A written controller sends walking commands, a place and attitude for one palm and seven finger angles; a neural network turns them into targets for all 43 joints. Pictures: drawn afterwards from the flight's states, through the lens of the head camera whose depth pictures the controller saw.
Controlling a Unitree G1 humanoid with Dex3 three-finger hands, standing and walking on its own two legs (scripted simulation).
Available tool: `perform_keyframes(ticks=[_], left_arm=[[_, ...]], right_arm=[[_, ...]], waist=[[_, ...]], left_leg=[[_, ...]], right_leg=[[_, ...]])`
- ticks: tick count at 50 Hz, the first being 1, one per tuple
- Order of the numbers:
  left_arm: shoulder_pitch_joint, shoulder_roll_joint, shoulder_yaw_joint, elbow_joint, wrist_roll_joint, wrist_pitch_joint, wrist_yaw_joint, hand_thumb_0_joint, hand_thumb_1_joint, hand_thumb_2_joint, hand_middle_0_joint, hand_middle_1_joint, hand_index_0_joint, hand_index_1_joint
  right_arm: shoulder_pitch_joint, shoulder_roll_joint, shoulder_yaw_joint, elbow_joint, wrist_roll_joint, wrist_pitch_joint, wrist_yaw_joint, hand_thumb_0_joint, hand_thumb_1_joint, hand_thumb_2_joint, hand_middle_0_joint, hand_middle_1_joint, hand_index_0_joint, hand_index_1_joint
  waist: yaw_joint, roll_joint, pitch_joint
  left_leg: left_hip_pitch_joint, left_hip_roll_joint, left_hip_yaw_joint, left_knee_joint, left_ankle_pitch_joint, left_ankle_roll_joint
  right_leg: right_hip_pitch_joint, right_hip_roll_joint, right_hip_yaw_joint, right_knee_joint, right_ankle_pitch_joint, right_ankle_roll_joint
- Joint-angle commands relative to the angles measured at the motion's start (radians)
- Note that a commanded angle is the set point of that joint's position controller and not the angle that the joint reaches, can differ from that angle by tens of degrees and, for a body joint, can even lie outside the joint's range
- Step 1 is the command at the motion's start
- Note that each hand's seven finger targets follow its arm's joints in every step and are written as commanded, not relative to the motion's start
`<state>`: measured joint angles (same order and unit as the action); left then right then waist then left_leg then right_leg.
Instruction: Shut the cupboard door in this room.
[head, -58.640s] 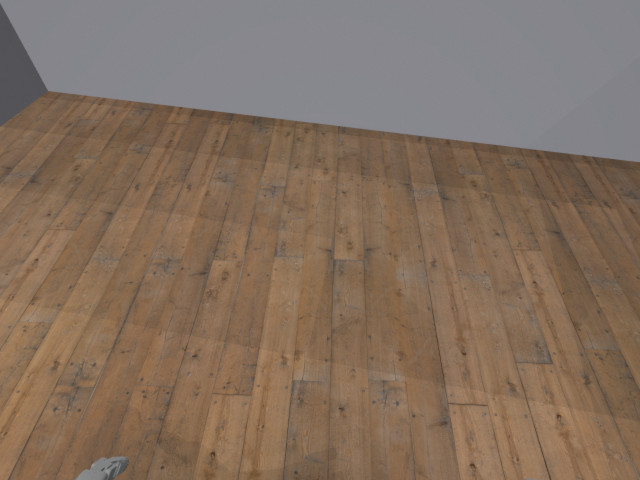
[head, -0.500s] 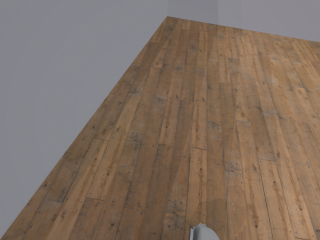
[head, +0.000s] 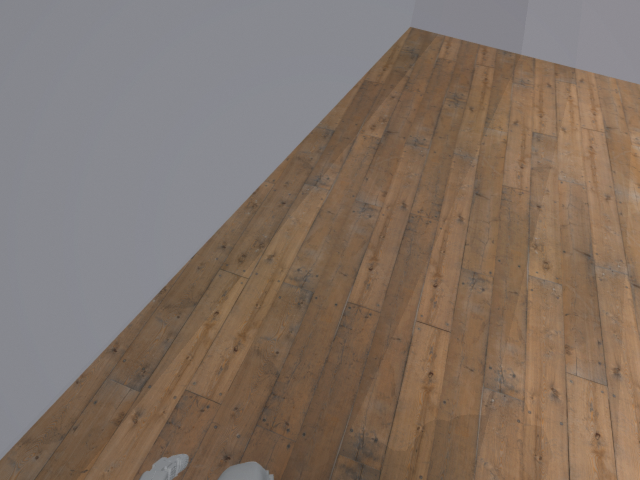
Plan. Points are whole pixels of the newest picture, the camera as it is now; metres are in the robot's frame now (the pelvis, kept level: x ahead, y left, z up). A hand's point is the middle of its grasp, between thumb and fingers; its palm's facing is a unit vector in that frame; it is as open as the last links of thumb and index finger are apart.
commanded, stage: turn to face it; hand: left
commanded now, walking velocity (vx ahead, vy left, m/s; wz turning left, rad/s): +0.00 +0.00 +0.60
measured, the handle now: out of the picture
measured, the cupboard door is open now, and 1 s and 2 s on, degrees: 71 71 71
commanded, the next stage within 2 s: none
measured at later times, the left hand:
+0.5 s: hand out of the picture +0.06 +0.25 -0.16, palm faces +0.30 -0.92 -0.27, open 7.4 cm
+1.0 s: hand out of the picture -0.05 +0.15 -0.14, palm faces +0.59 -0.76 -0.28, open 7.3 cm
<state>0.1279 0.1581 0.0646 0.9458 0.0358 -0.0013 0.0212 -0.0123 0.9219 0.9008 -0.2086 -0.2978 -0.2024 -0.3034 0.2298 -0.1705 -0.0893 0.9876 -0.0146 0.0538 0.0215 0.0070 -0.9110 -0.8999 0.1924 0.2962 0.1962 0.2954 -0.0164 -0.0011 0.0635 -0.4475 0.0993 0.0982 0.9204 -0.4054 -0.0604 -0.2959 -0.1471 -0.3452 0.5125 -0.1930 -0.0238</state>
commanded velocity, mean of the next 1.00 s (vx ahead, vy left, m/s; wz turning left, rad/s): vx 0.00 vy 0.00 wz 0.60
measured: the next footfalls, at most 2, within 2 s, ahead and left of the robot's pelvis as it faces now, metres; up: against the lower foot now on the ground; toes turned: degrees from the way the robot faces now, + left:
left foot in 0.08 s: +0.05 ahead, +0.13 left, +0.00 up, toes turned +11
right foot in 0.60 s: +0.11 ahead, -0.11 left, +0.00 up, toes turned +18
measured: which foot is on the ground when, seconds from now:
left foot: up 0.00-0.06, down 0.08-0.60, up 0.62-1.00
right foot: down 0.00-0.08, up 0.10-0.58, down 0.60-1.00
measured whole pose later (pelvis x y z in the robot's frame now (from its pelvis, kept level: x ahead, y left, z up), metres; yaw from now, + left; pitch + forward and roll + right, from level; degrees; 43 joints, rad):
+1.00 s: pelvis +0.03 -0.04 +0.01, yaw +36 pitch +1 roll +3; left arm 0.25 0.19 0.05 0.89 0.03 0.00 0.01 0.00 0.91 0.90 -0.21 -0.30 -0.20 -0.30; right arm 0.12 -0.27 -0.10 0.94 -0.01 0.09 0.03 0.01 -0.91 -0.90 0.19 0.30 0.20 0.30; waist 0.02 0.01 0.11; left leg -0.41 0.04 0.02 0.93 -0.42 -0.09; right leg -0.23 -0.15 -0.28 0.50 -0.28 -0.02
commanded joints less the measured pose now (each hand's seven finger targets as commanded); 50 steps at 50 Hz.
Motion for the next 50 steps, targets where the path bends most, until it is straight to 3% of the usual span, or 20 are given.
perform_keyframes(ticks=[1, 2, 3, 4, 5, 6, 8, 11, 14, 23, 26, 28, 29, 30, 31, 33, 34, 36, 43, 50], left_arm=[[0.054, 0.216, 0.057, -0.055, -0.003, -0.003, 0.011, 0.000, 0.900, 0.900, -0.200, -0.300, -0.200, -0.300], [0.061, 0.218, 0.058, -0.058, -0.007, 0.001, 0.007, 0.000, 0.900, 0.900, -0.200, -0.300, -0.200, -0.300], [0.065, 0.201, 0.056, -0.062, -0.013, 0.009, 0.004, 0.000, 0.900, 0.900, -0.200, -0.300, -0.200, -0.300], [0.070, 0.147, 0.045, -0.092, -0.020, 0.017, -0.005, 0.000, 0.900, 0.900, -0.200, -0.300, -0.200, -0.300], [-0.011, 0.112, 0.027, -0.146, -0.014, 0.019, -0.011, 0.000, 0.900, 0.900, -0.200, -0.300, -0.200, -0.300], [-0.051, 0.120, 0.026, -0.140, -0.006, 0.027, -0.004, 0.000, 0.900, 0.900, -0.200, -0.300, -0.200, -0.300], [-0.013, 0.135, 0.037, -0.100, -0.012, 0.020, -0.015, 0.000, 0.900, 0.900, -0.200, -0.300, -0.200, -0.300], [0.060, 0.152, 0.038, -0.057, -0.017, 0.024, -0.018, 0.000, 0.900, 0.900, -0.200, -0.300, -0.200, -0.300], [0.059, 0.161, 0.035, -0.059, -0.020, 0.027, -0.013, 0.000, 0.900, 0.900, -0.200, -0.300, -0.200, -0.300], [-0.018, 0.155, 0.022, -0.121, -0.031, 0.025, -0.006, 0.000, 0.900, 0.900, -0.200, -0.300, -0.200, -0.300], [0.032, 0.147, 0.020, -0.122, -0.037, 0.020, -0.004, 0.000, 0.900, 0.900, -0.200, -0.300, -0.200, -0.300], [0.098, 0.163, 0.023, -0.111, -0.038, 0.008, -0.001, 0.000, 0.900, 0.900, -0.200, -0.300, -0.200, -0.300], [0.152, 0.194, 0.031, -0.104, -0.033, -0.004, 0.003, 0.000, 0.900, 0.900, -0.200, -0.300, -0.200, -0.300], [0.178, 0.288, 0.049, -0.106, -0.015, -0.014, 0.011, 0.000, 0.900, 0.900, -0.200, -0.300, -0.200, -0.300], [0.153, 0.310, 0.048, -0.126, -0.020, -0.011, 0.010, 0.000, 0.900, 0.900, -0.200, -0.300, -0.200, -0.300], [0.050, 0.241, 0.041, -0.153, -0.022, -0.006, 0.016, 0.000, 0.900, 0.900, -0.200, -0.300, -0.200, -0.300], [0.009, 0.208, 0.029, -0.163, -0.019, -0.008, 0.014, 0.000, 0.900, 0.900, -0.200, -0.300, -0.200, -0.300], [0.024, 0.184, 0.023, -0.162, -0.018, -0.019, 0.012, 0.000, 0.900, 0.900, -0.200, -0.300, -0.200, -0.300], [0.169, 0.212, 0.032, -0.113, -0.013, -0.018, 0.010, 0.000, 0.900, 0.900, -0.200, -0.300, -0.200, -0.300], [0.187, 0.268, 0.048, -0.089, -0.007, -0.007, 0.006, 0.000, 0.900, 0.900, -0.200, -0.300, -0.200, -0.300]], right_arm=[[0.029, -0.058, -0.005, -0.084, -0.001, -0.024, 0.004, 0.000, -0.900, -0.900, 0.200, 0.300, 0.200, 0.300], [0.043, -0.072, -0.008, -0.086, -0.002, -0.027, 0.004, 0.000, -0.900, -0.900, 0.200, 0.300, 0.200, 0.300], [0.082, -0.101, -0.015, -0.085, -0.002, -0.035, 0.006, 0.000, -0.900, -0.900, 0.200, 0.300, 0.200, 0.300], [0.131, -0.206, -0.038, -0.092, -0.010, -0.042, 0.000, 0.000, -0.900, -0.900, 0.200, 0.300, 0.200, 0.300], [0.158, -0.285, -0.050, -0.096, -0.014, -0.043, -0.013, 0.000, -0.900, -0.900, 0.200, 0.300, 0.200, 0.300], [0.148, -0.283, -0.048, -0.077, -0.010, -0.046, -0.028, 0.000, -0.900, -0.900, 0.200, 0.300, 0.200, 0.300], [0.015, -0.217, -0.025, -0.112, -0.006, -0.053, -0.042, 0.000, -0.900, -0.900, 0.200, 0.300, 0.200, 0.300], [-0.004, -0.200, -0.011, -0.122, 0.000, -0.066, -0.045, 0.000, -0.900, -0.900, 0.200, 0.300, 0.200, 0.300], [0.024, -0.204, -0.014, -0.117, 0.001, -0.065, -0.045, 0.000, -0.900, -0.900, 0.200, 0.300, 0.200, 0.300], [0.024, -0.236, -0.033, -0.115, -0.008, -0.043, -0.039, 0.000, -0.900, -0.900, 0.200, 0.300, 0.200, 0.300], [-0.029, -0.242, -0.039, -0.132, -0.010, -0.034, -0.036, 0.000, -0.900, -0.900, 0.200, 0.300, 0.200, 0.300], [-0.058, -0.229, -0.040, -0.142, -0.003, -0.031, -0.032, 0.000, -0.900, -0.900, 0.200, 0.300, 0.200, 0.300], [-0.064, -0.203, -0.038, -0.150, 0.005, -0.033, -0.026, 0.000, -0.900, -0.900, 0.200, 0.300, 0.200, 0.300], [-0.050, -0.133, -0.030, -0.170, 0.015, -0.037, -0.018, 0.000, -0.900, -0.900, 0.200, 0.300, 0.200, 0.300], [-0.050, -0.174, -0.039, -0.178, 0.003, -0.029, -0.017, 0.000, -0.900, -0.900, 0.200, 0.300, 0.200, 0.300], [-0.058, -0.173, -0.046, -0.143, -0.004, -0.005, -0.009, 0.000, -0.900, -0.900, 0.200, 0.300, 0.200, 0.300], [-0.046, -0.162, -0.041, -0.120, -0.008, 0.000, 0.000, 0.000, -0.900, -0.900, 0.200, 0.300, 0.200, 0.300], [-0.022, -0.147, -0.033, -0.105, -0.008, 0.003, 0.008, 0.000, -0.900, -0.900, 0.200, 0.300, 0.200, 0.300], [-0.125, -0.142, -0.018, -0.128, -0.004, 0.010, 0.009, 0.000, -0.900, -0.900, 0.200, 0.300, 0.200, 0.300], [-0.187, -0.128, 0.008, -0.156, 0.007, -0.008, 0.010, 0.000, -0.900, -0.900, 0.200, 0.300, 0.200, 0.300]], waist=[[0.020, -0.135, -0.092], [0.009, -0.107, -0.102], [-0.017, 0.007, -0.128], [-0.047, 0.296, -0.116], [-0.081, 0.373, -0.095], [-0.077, 0.333, -0.124], [-0.012, 0.217, -0.115], [0.013, 0.140, -0.136], [0.003, 0.095, -0.140], [-0.026, 0.141, -0.117], [-0.002, 0.165, -0.138], [0.034, 0.134, -0.150], [0.063, 0.054, -0.179], [0.068, -0.244, -0.189], [0.058, -0.265, -0.146], [0.014, -0.178, -0.046], [-0.006, -0.136, -0.005], [-0.008, -0.166, -0.033], [0.054, -0.176, -0.072], [0.080, -0.225, -0.109]], left_leg=[[0.073, -0.002, 0.018, -0.190, 0.011, 0.016], [0.137, -0.020, 0.034, -0.281, 0.070, 0.019], [0.253, -0.010, -0.015, -0.436, 0.142, 0.030], [0.323, 0.189, -0.341, -0.584, 0.280, 0.126], [0.318, 0.356, -0.550, -0.654, 0.482, 0.240], [0.331, 0.337, -0.558, -0.635, 0.497, 0.244], [0.308, 0.218, -0.383, -0.590, 0.497, 0.200], [0.364, 0.131, -0.257, -0.557, 0.680, 0.179], [0.402, 0.134, -0.280, -0.555, 0.728, 0.199], [0.365, 0.130, -0.437, -0.522, 0.637, 0.242], [0.270, 0.103, -0.466, -0.489, 0.631, 0.228], [0.169, 0.058, -0.466, -0.423, 0.579, 0.186], [0.067, 0.002, -0.425, -0.336, 0.417, 0.132], [-0.141, -0.151, -0.225, -0.107, 0.015, 0.038], [-0.136, -0.158, -0.178, 0.095, -0.195, 0.017], [-0.130, -0.103, -0.207, 0.302, -0.092, 0.017], [-0.133, -0.082, -0.188, 0.343, -0.010, 0.005], [-0.137, -0.077, -0.155, 0.347, 0.059, -0.016], [-0.132, -0.061, -0.102, 0.160, 0.001, -0.038], [0.000, -0.064, -0.027, -0.135, -0.051, -0.006]], right_leg=[[0.064, -0.291, 0.168, -0.144, -0.042, -0.066], [0.040, -0.272, 0.144, -0.077, -0.048, -0.042], [-0.031, -0.236, 0.118, 0.063, -0.086, -0.002], [-0.234, -0.086, 0.067, 0.311, -0.298, 0.081], [-0.375, 0.015, 0.157, 0.517, -0.484, 0.114], [-0.411, 0.013, 0.283, 0.631, -0.423, 0.105], [-0.402, 0.019, 0.326, 0.697, -0.236, 0.110], [-0.343, 0.034, 0.325, 0.684, -0.146, 0.127], [-0.329, 0.041, 0.336, 0.646, -0.146, 0.140], [-0.235, 0.087, 0.343, 0.373, -0.259, 0.132], [-0.078, 0.122, 0.325, 0.211, -0.243, 0.113], [0.093, 0.132, 0.313, -0.005, -0.087, 0.102], [0.247, 0.056, 0.367, -0.167, 0.016, 0.084], [0.382, -0.232, 0.643, -0.234, 0.128, -0.017], [0.224, -0.372, 0.696, -0.237, 0.153, -0.115], [0.065, -0.284, 0.612, -0.255, 0.030, -0.108], [0.048, -0.222, 0.492, -0.233, 0.050, -0.084], [0.104, -0.173, 0.376, -0.201, 0.176, -0.059], [0.267, -0.209, 0.303, -0.173, 0.330, -0.081], [0.273, -0.258, 0.241, -0.122, 0.383, -0.102]])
